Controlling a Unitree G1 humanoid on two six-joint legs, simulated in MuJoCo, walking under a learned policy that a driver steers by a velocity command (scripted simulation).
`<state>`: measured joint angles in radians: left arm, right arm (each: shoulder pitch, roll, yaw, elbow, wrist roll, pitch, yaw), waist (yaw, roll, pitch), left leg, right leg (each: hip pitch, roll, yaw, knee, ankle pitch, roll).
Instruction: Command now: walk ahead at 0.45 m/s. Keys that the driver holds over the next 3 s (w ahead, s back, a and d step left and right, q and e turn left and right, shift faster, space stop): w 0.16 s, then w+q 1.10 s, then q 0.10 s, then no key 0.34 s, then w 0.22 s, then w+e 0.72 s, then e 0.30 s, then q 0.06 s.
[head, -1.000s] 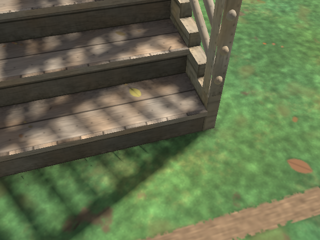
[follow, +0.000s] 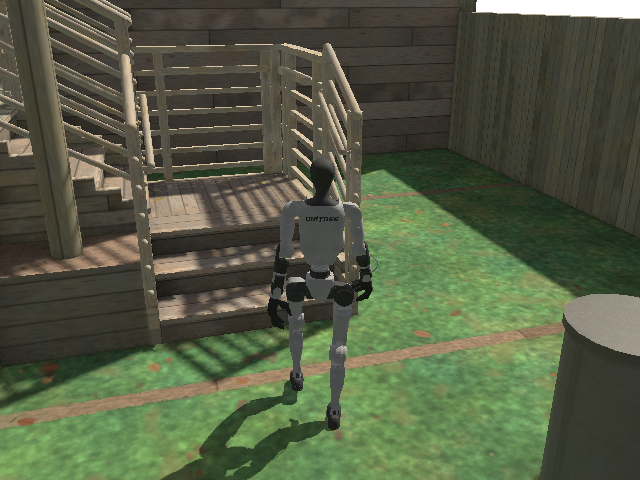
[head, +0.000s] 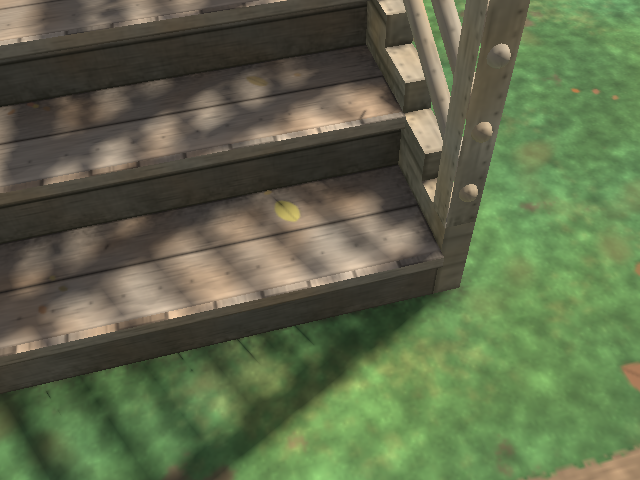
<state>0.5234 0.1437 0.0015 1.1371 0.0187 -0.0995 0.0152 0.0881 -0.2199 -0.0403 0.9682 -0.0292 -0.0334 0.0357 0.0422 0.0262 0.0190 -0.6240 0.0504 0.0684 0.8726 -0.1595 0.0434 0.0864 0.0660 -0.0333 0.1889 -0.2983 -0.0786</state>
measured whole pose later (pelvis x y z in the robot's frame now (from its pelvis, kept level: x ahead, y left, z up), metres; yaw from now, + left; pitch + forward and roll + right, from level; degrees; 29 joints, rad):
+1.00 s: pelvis +0.52 +0.03 +0.01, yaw +24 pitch +2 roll -1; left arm 0.31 0.23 0.05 0.91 0.03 -0.11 0.02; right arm 0.06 -0.28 -0.06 0.82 -0.04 0.00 0.04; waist 0.03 0.06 0.04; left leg -0.64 0.05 -0.01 0.96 -0.16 0.02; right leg -0.12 0.00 -0.19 0.27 -0.18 -0.03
